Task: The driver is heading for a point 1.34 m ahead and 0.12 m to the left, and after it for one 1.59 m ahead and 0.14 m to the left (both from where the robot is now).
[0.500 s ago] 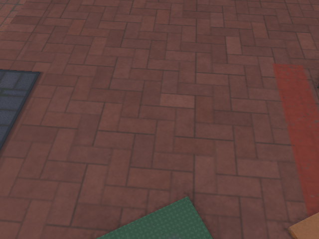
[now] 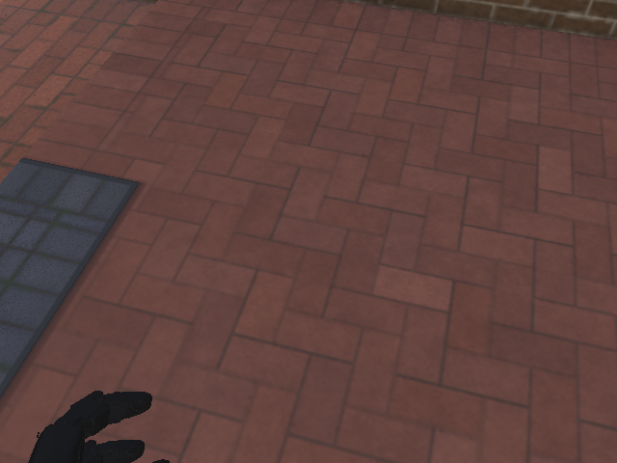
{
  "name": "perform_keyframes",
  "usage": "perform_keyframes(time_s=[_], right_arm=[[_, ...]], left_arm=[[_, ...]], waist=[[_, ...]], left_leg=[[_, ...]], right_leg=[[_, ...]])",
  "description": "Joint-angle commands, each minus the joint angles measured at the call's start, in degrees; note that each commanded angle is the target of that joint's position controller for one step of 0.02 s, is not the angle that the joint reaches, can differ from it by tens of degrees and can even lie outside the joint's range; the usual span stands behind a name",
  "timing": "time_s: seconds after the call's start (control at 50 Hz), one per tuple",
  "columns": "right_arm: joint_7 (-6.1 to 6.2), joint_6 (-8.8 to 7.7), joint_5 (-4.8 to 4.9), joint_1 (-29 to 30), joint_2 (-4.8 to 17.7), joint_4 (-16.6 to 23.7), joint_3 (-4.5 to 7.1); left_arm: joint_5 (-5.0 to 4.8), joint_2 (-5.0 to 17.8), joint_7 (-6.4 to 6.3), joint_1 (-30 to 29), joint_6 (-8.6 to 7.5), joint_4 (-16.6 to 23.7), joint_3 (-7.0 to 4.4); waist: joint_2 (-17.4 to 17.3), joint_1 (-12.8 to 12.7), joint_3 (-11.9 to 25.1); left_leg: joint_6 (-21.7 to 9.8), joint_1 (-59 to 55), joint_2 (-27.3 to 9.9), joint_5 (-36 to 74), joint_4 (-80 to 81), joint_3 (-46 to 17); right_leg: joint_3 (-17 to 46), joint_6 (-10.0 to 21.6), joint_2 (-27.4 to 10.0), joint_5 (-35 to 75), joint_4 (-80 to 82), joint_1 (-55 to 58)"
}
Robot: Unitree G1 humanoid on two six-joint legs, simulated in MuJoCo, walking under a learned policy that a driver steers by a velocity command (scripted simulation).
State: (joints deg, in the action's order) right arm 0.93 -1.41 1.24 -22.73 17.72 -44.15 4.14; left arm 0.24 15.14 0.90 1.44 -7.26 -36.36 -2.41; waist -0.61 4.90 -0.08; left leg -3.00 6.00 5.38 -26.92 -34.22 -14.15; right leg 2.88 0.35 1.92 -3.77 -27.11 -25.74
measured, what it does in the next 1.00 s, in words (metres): walks ahead, turning left: left foot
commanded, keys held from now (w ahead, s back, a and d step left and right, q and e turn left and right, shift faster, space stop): w+q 0.36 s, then w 0.52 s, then w+e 0.12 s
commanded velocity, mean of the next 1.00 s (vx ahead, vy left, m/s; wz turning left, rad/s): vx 0.50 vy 0.00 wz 0.32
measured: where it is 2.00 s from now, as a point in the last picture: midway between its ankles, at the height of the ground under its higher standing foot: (208, 254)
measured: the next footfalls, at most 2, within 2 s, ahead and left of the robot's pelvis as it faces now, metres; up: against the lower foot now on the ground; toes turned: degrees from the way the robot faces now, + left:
left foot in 0.52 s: +0.39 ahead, +0.19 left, -0.02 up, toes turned +18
right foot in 1.02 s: +0.77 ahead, +0.10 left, -0.02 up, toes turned +16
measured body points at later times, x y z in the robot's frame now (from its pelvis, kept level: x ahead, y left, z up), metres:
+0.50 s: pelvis +0.26 +0.04 -0.01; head +0.30 +0.06 +0.44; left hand +0.18 +0.33 -0.13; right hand +0.56 -0.10 -0.07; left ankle +0.36 +0.18 -0.73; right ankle +0.11 -0.13 -0.72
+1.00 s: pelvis +0.55 +0.13 -0.01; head +0.58 +0.14 +0.43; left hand +0.68 +0.42 -0.10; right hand +0.65 -0.14 -0.14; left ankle +0.35 +0.18 -0.74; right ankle +0.73 +0.08 -0.73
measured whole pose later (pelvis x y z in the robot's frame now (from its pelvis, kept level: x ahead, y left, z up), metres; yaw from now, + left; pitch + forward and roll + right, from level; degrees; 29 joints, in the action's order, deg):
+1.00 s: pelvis +0.55 +0.13 -0.01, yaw +18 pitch +3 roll +2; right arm 0.4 -2.8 0.5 -21.5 17.3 -47.2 3.8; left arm -0.7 15.3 3.3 2.6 -5.0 -41.8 -1.2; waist 1.9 3.7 -0.7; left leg -2.3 -5.5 3.4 -23.6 -15.9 0.8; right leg -1.0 3.0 -1.3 0.5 -29.6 -32.0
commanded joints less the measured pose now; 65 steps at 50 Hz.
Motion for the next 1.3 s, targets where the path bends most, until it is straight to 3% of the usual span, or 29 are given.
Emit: perform_keyframes(time_s=[0.02, 0.04, 0.08, 0.1, 0.16, 0.22, 0.32, 0.42, 0.46, 0.5, 0.52, 0.54, 0.56, 0.58, 0.62, 0.64, 0.72, 0.82, 0.92, 0.98, 1.02, 1.04, 1.06, 1.08, 1.1, 1.14, 1.16, 1.2, 1.3], right_arm=[[-0.12, -1.65, 0.80, -4.6, 2.1, 7.0, -0.76], [-0.10, -1.50, 1.16, -1.1, 7.3, 6.1, 0.55], [-0.29, -0.99, -0.01, 6.3, 7.6, 7.6, 1.05], [-0.53, -0.79, -0.19, 7.1, 6.9, 8.0, 1.26], [-1.15, 0.10, 0.41, 7.0, 3.5, 8.7, 0.73], [-1.45, 0.13, -0.06, 10.0, 2.6, 10.0, 0.35], [-3.13, -1.04, 0.15, 17.2, 1.9, 11.1, -0.12], [-4.45, -1.19, 0.20, 24.2, 1.0, 14.6, -0.66], [-4.41, -1.18, -0.38, 21.4, 3.1, 14.5, 0.31], [-3.51, -0.82, -0.53, 7.7, 7.7, 10.7, 2.88], [-2.40, -0.24, -0.56, -1.2, 11.5, 8.6, 4.16], [-2.03, -0.68, -0.76, 0.1, 17.2, 8.9, 4.28], [-2.37, -0.91, -0.53, -3.9, 11.9, 8.9, 3.19], [-2.57, -1.42, -0.66, -1.5, 9.9, 7.8, 2.53], [-2.49, -1.81, -0.68, 6.4, 6.3, 8.1, 1.34], [-2.46, -2.04, -1.30, 8.6, 4.8, 8.7, 0.75], [-2.01, -3.43, -1.15, 9.3, 6.1, 6.7, 1.11], [-0.86, -3.29, -0.79, 5.7, 7.1, 3.8, 1.20], [-0.67, -2.54, -0.46, 1.2, 8.2, 0.1, 1.64], [-0.03, -1.76, -0.84, 2.2, 9.3, -0.5, 2.11], [0.71, -0.89, -1.46, 3.6, 8.8, 0.4, 1.68], [0.62, -1.62, -2.48, -2.2, 4.9, 2.2, 0.27], [-0.35, -2.92, -2.95, -5.2, 1.1, 1.4, -1.23], [-1.15, -4.29, -0.87, 1.1, 6.0, 2.6, -0.20], [-1.50, -5.29, 0.52, 6.9, 7.2, 4.7, 0.00], [-1.01, -5.93, -1.25, 10.2, 6.9, 5.6, 0.21], [-0.87, -5.60, -1.81, 9.2, 6.6, 5.7, 0.35], [-0.66, -4.64, -2.09, 7.6, 5.2, 5.7, 0.19], [-0.40, -4.13, -2.18, 16.8, 2.2, 8.3, -0.97]], left_arm=[[0.04, 14.9, -0.32, 20.4, 0.22, -1.1, -5.18], [-0.42, 9.8, -0.44, 17.5, 0.56, -0.2, -3.87], [0.07, 6.8, -0.69, 12.8, 1.26, -0.4, -2.72], [0.30, 5.7, -0.74, 11.4, 1.26, -0.9, -2.31], [0.01, 5.9, -0.58, 10.6, 0.57, -2.3, -2.51], [0.09, 8.3, -0.65, 11.2, 0.30, -4.1, -3.34], [-0.27, 10.3, -1.04, 12.6, 0.93, -6.2, -3.66], [-1.84, 12.4, -0.89, 17.8, 2.73, -9.5, -4.25], [-2.32, 14.4, -1.06, 17.7, 3.36, -10.1, -4.73], [-2.16, 14.2, -1.41, 17.0, 4.03, -10.5, -4.24], [-0.46, 11.2, -1.59, 17.7, 3.61, -9.4, -2.87], [1.04, 3.5, -0.51, 24.8, 2.16, -7.3, -0.21], [-1.51, 9.1, 0.02, 20.2, 0.63, -7.9, -1.12], [-3.40, 11.0, 0.02, 13.4, 0.09, -5.8, -1.77], [-1.44, 10.2, -0.79, 10.5, 0.09, -5.9, -1.60], [-1.08, 10.3, -0.65, 12.2, 0.74, -6.4, -1.84], [-0.25, 6.6, -0.62, 12.7, 2.64, -6.4, -1.21], [-0.34, 4.2, 0.36, 2.1, 1.77, -3.8, -0.06], [-1.07, 5.4, 1.93, -3.6, 1.42, -1.6, -0.17], [-1.05, 7.1, 2.63, -0.1, 1.60, -1.9, -0.93], [-0.80, 11.1, 2.04, 12.9, 2.06, -5.1, -3.17], [-0.32, 16.5, 1.58, 19.7, 2.33, -5.6, -4.62], [-1.64, 15.8, 1.96, 22.7, 2.42, -6.7, -4.53], [-1.99, 11.9, 1.72, 22.2, 2.54, -6.4, -3.40], [-1.48, 11.1, 1.35, 18.0, 2.69, -5.4, -3.18], [-0.40, 9.3, 0.88, 12.7, 2.86, -3.9, -2.55], [0.09, 8.4, 0.70, 11.5, 2.88, -3.2, -2.23], [-0.38, 8.4, 0.31, 10.9, 2.91, -2.7, -2.35], [-1.33, 11.1, -1.26, 14.4, 3.27, -3.7, -3.44]], waist=[[20.5, -8.0, 20.3], [12.1, -9.2, 12.0], [4.8, -8.3, 2.0], [5.6, -7.1, 0.2], [6.9, -5.6, -0.9], [4.6, -5.8, -1.3], [3.3, -8.5, -2.5], [2.8, -9.9, -5.3], [4.5, -7.1, -3.0], [4.0, 1.1, 5.1], [-0.7, 4.3, 11.8], [-14.7, -2.9, 18.7], [-7.7, 2.5, 25.5], [-5.8, 3.0, 15.8], [-1.8, -1.4, 5.9], [-2.2, -3.7, 4.6], [-2.1, -6.2, 1.1], [-2.3, -2.4, -2.0], [-2.6, -0.9, -4.0], [-3.9, -3.7, -0.7], [-3.0, -10.4, 8.1], [5.9, -9.5, 16.5], [14.6, -8.9, 22.1], [10.1, -11.4, 18.2], [6.8, -11.0, 10.0], [1.2, -7.3, 2.6], [2.5, -5.5, 2.4], [4.1, -3.9, 2.2], [4.2, -6.8, -0.1]], left_leg=[[1.3, 35.9, -1.4, -7.6, -34.2, 4.3], [1.8, 39.9, -5.0, -3.2, -39.1, 3.4], [2.4, 38.3, -8.4, 4.9, -37.6, 6.5], [2.4, 36.6, -10.0, 7.2, -35.2, 6.5], [2.9, 34.1, -11.8, 10.3, -31.7, 8.1], [3.9, 36.1, -12.4, 16.8, -24.5, 8.2], [2.9, 32.8, -11.3, 31.6, -9.3, 11.6], [0.0, 31.1, -9.0, 25.8, 0.9, 14.2], [-2.2, 25.2, -5.9, 19.4, 2.6, 16.4], [-5.3, 4.5, -2.5, 23.1, 7.1, 18.2], [-7.6, -14.9, -10.0, 28.8, 2.8, 8.3], [-18.2, -33.2, -25.2, 30.0, 4.7, -21.3], [-20.5, -34.3, -27.8, 24.3, 11.4, -28.3], [-17.6, -28.0, -24.8, 27.6, 12.7, -18.2], [-13.5, -10.6, -20.1, 34.3, 15.1, -6.6], [-13.0, -5.1, -18.7, 36.5, 17.4, -3.9], [-13.2, 3.3, -17.3, 39.9, 23.5, 2.3], [-9.2, 4.5, -13.0, 36.0, 25.1, 9.8], [-8.2, -6.8, -17.9, 34.0, 22.7, 8.6], [-5.9, -12.2, -18.9, 51.6, 15.7, 10.9], [-2.6, -8.0, -15.0, 63.1, -3.0, 15.6], [0.9, 12.1, -10.4, 43.9, -23.3, 17.6], [3.4, 28.8, -0.7, -3.9, -37.7, 12.7], [2.4, 35.9, -3.3, -4.3, -42.5, 6.9], [1.7, 38.8, -5.8, 0.9, -41.0, 7.7], [1.8, 34.1, -9.5, 7.2, -32.6, 8.5], [2.4, 30.6, -10.2, 8.3, -30.3, 8.3], [4.0, 28.1, -10.6, 8.6, -25.6, 9.2], [6.9, 24.8, -8.4, 25.4, -6.7, 10.6]], right_leg=[[42.9, 15.4, -27.1, -20.3, 7.9, 48.1], [38.1, 13.3, -25.0, -27.4, 10.0, 41.4], [22.5, 10.3, -19.8, -16.1, 12.0, 27.6], [17.7, 9.7, -17.9, -11.1, 13.4, 23.5], [9.0, 10.1, -16.1, -3.8, 17.1, 18.5], [3.3, 11.2, -16.6, 3.2, 18.6, 19.6], [-6.5, 8.9, -15.0, 8.5, 17.8, 22.2], [-8.7, 7.8, -17.8, 13.7, 15.1, 29.1], [-9.6, 7.1, -18.5, 30.7, 8.9, 31.8], [-13.2, 4.5, -16.0, 39.4, -9.2, 27.2], [-13.4, 2.4, -13.7, 20.2, -25.9, 12.2], [-9.0, -1.3, -2.8, -31.1, -46.7, -11.7], [0.9, -1.3, -2.8, -32.5, -52.5, -16.4], [0.6, -0.6, -5.4, -27.8, -52.1, -20.7], [-0.5, -0.5, -9.4, -19.0, -44.0, -17.2], [0.2, -0.7, -10.5, -16.2, -41.5, -13.1], [-0.4, -3.0, -10.8, -8.4, -32.7, -11.0], [-2.8, -2.4, -7.6, 11.2, -11.1, -7.8], [-2.2, 0.9, -5.8, 9.4, -3.2, -11.3], [-4.0, 4.0, -2.8, 1.0, -3.2, -6.2], [-5.1, 7.1, 0.1, 2.6, -2.7, 13.4], [14.3, 14.8, -12.3, 3.5, -4.9, 36.5], [39.4, 22.0, -20.7, -9.2, 4.4, 48.5], [39.8, 19.6, -19.7, -18.7, 8.5, 47.4], [33.1, 17.5, -18.2, -17.8, 10.3, 39.2], [24.4, 16.0, -14.6, -7.0, 12.6, 23.7], [22.5, 16.0, -13.1, -2.8, 13.8, 19.8], [19.1, 16.5, -11.8, 1.3, 15.2, 15.1], [12.1, 13.5, -7.4, 1.5, 15.5, 8.5]])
